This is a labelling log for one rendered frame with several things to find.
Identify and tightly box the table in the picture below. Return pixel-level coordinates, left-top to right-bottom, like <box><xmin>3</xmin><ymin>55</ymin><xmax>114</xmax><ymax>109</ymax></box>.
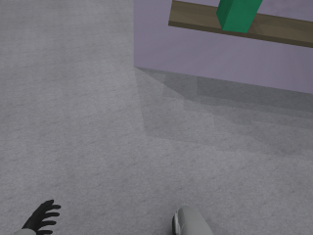
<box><xmin>168</xmin><ymin>0</ymin><xmax>313</xmax><ymax>48</ymax></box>

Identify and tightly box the robot right thigh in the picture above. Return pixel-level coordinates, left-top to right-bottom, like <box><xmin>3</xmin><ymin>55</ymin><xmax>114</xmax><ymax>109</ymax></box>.
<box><xmin>174</xmin><ymin>208</ymin><xmax>214</xmax><ymax>235</ymax></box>

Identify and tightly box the left robot hand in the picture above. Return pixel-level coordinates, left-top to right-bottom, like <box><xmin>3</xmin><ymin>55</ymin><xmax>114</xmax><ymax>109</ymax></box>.
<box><xmin>22</xmin><ymin>200</ymin><xmax>61</xmax><ymax>235</ymax></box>

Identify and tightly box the carton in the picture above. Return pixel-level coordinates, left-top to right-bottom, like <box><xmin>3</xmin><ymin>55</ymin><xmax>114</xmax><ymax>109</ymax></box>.
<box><xmin>216</xmin><ymin>0</ymin><xmax>263</xmax><ymax>33</ymax></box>

